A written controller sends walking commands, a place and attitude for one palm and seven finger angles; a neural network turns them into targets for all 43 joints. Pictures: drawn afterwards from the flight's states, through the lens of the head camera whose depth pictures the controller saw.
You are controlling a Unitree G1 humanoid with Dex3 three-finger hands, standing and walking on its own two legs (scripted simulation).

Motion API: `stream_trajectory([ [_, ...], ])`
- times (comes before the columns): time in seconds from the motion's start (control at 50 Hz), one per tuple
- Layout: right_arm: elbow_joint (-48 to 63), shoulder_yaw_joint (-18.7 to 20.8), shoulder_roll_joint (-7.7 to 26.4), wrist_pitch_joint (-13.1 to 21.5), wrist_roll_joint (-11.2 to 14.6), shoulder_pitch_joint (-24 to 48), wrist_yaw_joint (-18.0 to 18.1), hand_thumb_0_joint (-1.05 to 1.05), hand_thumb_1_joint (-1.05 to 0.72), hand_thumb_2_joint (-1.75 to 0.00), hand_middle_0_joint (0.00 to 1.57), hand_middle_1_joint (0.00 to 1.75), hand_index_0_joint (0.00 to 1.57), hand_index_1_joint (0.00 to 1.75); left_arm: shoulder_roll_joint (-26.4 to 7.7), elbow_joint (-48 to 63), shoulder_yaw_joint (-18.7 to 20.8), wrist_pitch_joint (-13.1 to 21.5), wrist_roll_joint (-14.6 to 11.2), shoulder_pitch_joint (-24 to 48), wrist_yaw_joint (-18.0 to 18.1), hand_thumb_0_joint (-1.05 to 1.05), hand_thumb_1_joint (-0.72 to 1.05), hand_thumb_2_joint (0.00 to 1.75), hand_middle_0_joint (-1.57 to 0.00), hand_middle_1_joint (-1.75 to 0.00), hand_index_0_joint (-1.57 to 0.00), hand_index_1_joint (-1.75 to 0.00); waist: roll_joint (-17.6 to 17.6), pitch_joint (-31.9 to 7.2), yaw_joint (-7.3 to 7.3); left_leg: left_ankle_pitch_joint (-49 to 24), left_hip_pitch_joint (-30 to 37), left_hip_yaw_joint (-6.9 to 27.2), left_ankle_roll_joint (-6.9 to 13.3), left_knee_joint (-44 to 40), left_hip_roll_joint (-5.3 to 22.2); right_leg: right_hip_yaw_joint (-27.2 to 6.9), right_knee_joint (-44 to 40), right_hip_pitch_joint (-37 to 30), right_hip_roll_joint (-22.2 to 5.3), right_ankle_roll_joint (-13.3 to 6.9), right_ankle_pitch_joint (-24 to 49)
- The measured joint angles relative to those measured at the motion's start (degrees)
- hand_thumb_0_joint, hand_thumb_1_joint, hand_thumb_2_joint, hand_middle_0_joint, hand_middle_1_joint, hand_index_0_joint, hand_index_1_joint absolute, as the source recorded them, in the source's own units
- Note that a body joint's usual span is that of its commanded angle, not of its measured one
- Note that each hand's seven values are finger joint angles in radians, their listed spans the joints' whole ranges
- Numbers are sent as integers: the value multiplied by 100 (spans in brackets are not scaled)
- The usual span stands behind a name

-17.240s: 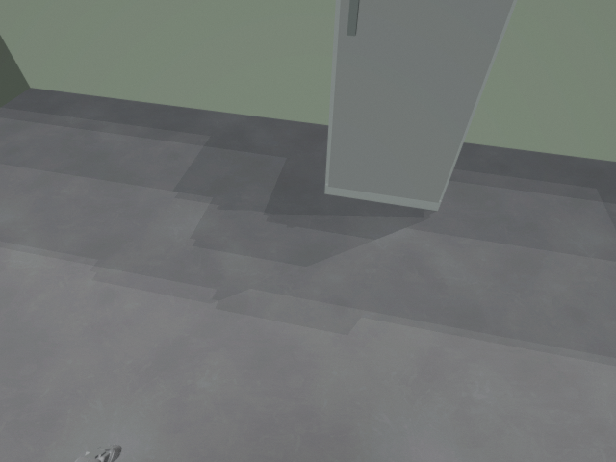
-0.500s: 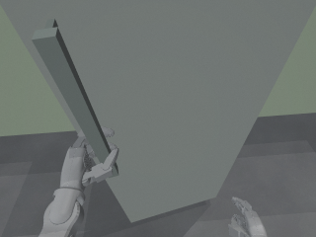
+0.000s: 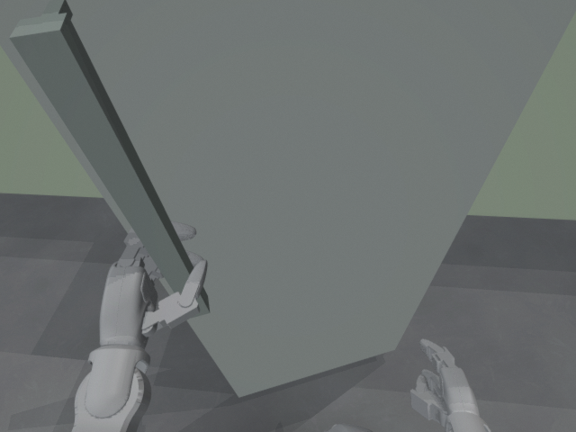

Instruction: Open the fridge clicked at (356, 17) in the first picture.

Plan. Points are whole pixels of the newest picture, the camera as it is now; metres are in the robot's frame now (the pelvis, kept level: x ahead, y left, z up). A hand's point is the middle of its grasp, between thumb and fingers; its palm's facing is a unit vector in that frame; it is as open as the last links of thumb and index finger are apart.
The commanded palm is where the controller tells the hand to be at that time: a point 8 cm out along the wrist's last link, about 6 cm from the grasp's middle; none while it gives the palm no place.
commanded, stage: walk backward, drawing the door open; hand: left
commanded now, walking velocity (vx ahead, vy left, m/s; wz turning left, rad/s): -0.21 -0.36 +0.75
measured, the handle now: (152, 208) +0.30 +0.15 +0.21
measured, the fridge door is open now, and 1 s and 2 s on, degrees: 21 59 73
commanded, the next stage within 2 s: stop walking and hold the door back in 1.26 s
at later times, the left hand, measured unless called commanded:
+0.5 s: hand (252, 407) +0.13 +0.04 +0.13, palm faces +0.44 -0.88 -0.19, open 7.1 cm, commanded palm +0.08 +0.07 +0.13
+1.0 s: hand out of the picture +0.05 -0.10 +0.13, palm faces +0.82 -0.51 -0.24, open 7.0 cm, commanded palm -0.01 -0.10 +0.13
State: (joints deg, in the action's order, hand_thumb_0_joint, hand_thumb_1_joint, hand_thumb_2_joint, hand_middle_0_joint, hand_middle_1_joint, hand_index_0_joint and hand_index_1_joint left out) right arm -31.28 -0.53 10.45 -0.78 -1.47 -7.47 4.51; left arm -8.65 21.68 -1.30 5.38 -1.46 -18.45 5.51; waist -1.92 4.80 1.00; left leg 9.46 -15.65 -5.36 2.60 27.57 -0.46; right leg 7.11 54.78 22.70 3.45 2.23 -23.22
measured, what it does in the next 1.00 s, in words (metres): steps to the right, turning left: right foot, then left foot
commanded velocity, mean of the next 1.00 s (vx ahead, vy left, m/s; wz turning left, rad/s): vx -0.18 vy -0.32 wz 0.75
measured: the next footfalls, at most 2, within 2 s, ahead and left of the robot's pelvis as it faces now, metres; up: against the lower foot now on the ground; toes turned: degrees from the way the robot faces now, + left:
right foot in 0.24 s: +0.02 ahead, -0.23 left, +0.00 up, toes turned +15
left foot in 0.46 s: -0.07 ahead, -0.06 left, +0.00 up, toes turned +29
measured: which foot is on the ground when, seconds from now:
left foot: down 0.00-0.26, up 0.28-0.44, down 0.46-0.76, up 0.78-1.00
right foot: up 0.00-0.22, down 0.24-0.46, up 0.48-0.74, down 0.76-1.00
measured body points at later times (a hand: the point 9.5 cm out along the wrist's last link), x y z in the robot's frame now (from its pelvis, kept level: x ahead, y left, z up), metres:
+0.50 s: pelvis -0.06 -0.18 -0.01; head -0.01 -0.17 +0.44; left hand +0.10 +0.08 +0.14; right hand +0.18 -0.34 -0.11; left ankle -0.10 -0.08 -0.73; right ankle -0.02 -0.25 -0.70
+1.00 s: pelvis -0.01 -0.41 +0.00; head +0.04 -0.38 +0.45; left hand +0.00 -0.07 +0.14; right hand +0.29 -0.46 -0.10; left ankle -0.08 -0.36 -0.68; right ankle +0.09 -0.43 -0.73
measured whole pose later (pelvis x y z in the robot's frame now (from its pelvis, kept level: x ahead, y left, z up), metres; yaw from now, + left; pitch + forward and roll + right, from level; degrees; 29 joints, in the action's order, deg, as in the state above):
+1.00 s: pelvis -0.01 -0.41 +0.00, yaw +50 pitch -1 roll +1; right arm -35.5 2.9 12.2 5.4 -1.5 -9.8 7.0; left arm -12.7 21.8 7.1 3.7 -2.0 -13.8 4.5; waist -0.3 7.3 2.2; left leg 32.7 -22.3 -8.1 -2.2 53.2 0.3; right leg 12.2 33.5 18.0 -4.9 -3.0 -14.6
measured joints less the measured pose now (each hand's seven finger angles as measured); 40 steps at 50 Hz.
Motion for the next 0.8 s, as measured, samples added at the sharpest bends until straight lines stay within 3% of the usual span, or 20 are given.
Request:
stream_trajectory([
  [0.04, -60, 62, -84, 105, -47, -77, -80, 2, -91, -89, 20, 30, 20, 30, -115, -117, 11, -130, 42, 193, 10, -6, 56, 75, -41, -137, -26, -138, 63, 68, 199, -132, -13, 350, -144, -53, -5, -449, 1275, 458, 55, 46, -280],
  [0.08, -149, 54, -87, 232, -68, -183, -97, 1, -91, -89, 20, 30, 20, 30, -159, -165, -36, -280, 113, 328, -9, -6, 56, 74, -40, -136, -25, -138, -14, 74, 286, -333, -76, 751, -244, -199, 126, -708, 1359, 611, -1, 20, -85],
  [0.16, -276, 28, -143, 455, -23, -384, -83, 1, -91, -89, 21, 30, 20, 30, -254, -38, -108, -400, 162, 413, -10, -4, 58, 73, -39, -135, -25, -137, -57, 26, 176, -581, -339, 1284, -510, -367, 427, -990, -369, 87, -245, -6, -65],
  [0.22, -323, 53, -232, 610, 12, -486, -74, 1, -91, -89, 21, 30, 20, 30, -352, 90, -25, -391, 75, 406, -17, -4, 57, 74, -39, -136, -24, -136, -61, -51, 144, -654, -661, 1667, -700, -383, 499, -895, -1715, -655, -232, -3, -163],
  [0.24, -333, 59, -272, 655, 29, -497, -79, 1, -90, -89, 21, 30, 20, 30, -397, 149, 43, -371, 32, 404, -12, -5, 57, 74, -39, -136, -23, -137, 8, -88, 127, -564, -813, 1739, -732, -314, 445, -839, -2258, -936, -251, -32, -55],
  [0.26, -368, 74, -259, 676, 46, -431, -85, 1, -90, -89, 21, 30, 20, 30, -375, 176, 118, -329, 24, 428, -6, -5, 57, 75, -40, -136, -23, -137, -27, -30, 100, -345, -964, 1808, -718, -148, 447, -769, -2558, -984, -210, -93, 549],
  [0.28, -444, 100, -200, 675, 45, -330, -85, 1, -90, -89, 21, 30, 20, 30, -314, 177, 160, -314, 2, 452, 7, -5, 57, 76, -40, -136, -23, -137, -156, 89, 127, 12, -1094, 1857, -659, 122, 471, -633, -2527, -962, -142, -169, 823],
  [0.34, -750, 227, -79, 626, 41, -266, 27, 2, -91, -89, 21, 30, 20, 30, -180, 84, 117, -309, -6, 407, -32, -4, 57, 76, -40, -135, -23, -138, -204, 70, 121, 1198, -1465, 1234, -549, 2061, 190, -337, -2302, -859, -258, -354, 663],
  [0.38, -846, 269, -43, 645, -2, -313, 144, 2, -91, -89, 21, 30, 20, 30, -125, 28, 80, -267, 38, 371, -129, -4, 57, 75, -40, -134, -24, -138, -91, 11, 73, 1597, -1335, 695, -508, 2775, 63, -197, -2300, -839, -382, -439, 605],
  [0.42, -798, 254, -18, 709, -36, -378, 241, 2, -91, -89, 21, 30, 20, 30, -123, 33, 60, -199, 62, 348, -221, -4, 57, 75, -40, -134, -24, -137, 19, -42, 100, 1545, -865, 230, -473, 2226, 44, 9, -2247, -754, -489, -508, 589],
  [0.46, -608, 222, 35, 819, -65, -428, 296, 2, -91, -89, 21, 30, 20, 30, -138, 161, 76, -130, 41, 328, -264, -4, 56, 75, -40, -135, -24, -136, 39, -102, 108, 611, -187, -4, -304, 910, 93, 194, -1711, -370, -513, -529, 493],
  [0.5, -567, 267, -56, 878, -125, -277, 251, 2, -91, -89, 20, 30, 20, 30, -239, 97, 165, 49, 52, 529, -235, -5, 56, 76, -41, -136, -24, -135, 232, 126, 125, 819, -14, 88, -151, 576, 26, -120, -300, 228, -474, -224, -43],
  [0.54, -576, 232, -132, 874, -162, -172, 137, 2, -91, -89, 20, 30, 20, 30, -296, -53, 271, 71, 105, 699, -228, -5, 56, 76, -42, -137, -23, -135, 297, 349, 165, 632, 42, 343, -242, 448, 74, -420, 804, 685, -298, -54, -357],
  [0.58, -582, 202, -140, 898, -167, -127, 54, 2, -91, -89, 20, 30, 20, 30, -308, -160, 331, -2, 139, 814, -226, -5, 56, 76, -42, -136, -23, -136, 167, 481, 180, 309, 84, 691, -412, 170, 265, -547, 1197, 1011, -222, 31, -90],
  [0.66, -481, 201, -95, 906, -32, -187, -39, 1, -91, -89, 21, 30, 20, 30, -314, -201, 430, -196, 98, 897, -196, -4, 58, 76, -40, -134, -22, -138, -111, 548, 30, -23, 24, 1218, -672, -133, 676, -753, 176, 853, -421, 96, 469],
  [0.74, -363, 199, -137, 871, 98, -333, -50, 1, -90, -89, 21, 30, 20, 30, -497, -135, 698, -313, -49, 811, -111, -4, 57, 78, -41, -133, -21, -139, -231, 328, -49, 125, -441, 1705, -740, 189, 903, -757, -1486, -190, -480, 168, 367],
  [0.76, -355, 191, -176, 866, 118, -361, -61, 1, -90, -89, 21, 30, 20, 30, -584, -85, 809, -351, -83, 803, -85, -5, 57, 78, -41, -134, -20, -139, -129, 224, -74, 351, -664, 1766, -712, 441, 858, -733, -2028, -483, -534, 138, 494],
  [0.8, -497, 242, -42, 811, 114, -154, -59, 1, -90, -89, 21, 30, 20, 30, -458, -112, 983, -338, -74, 860, -25, -6, 57, 79, -42, -135, -20, -137, -305, 334, -29, 1344, -1182, 1809, -613, 1613, 795, -487, -1863, -374, -433, -12, 755],
])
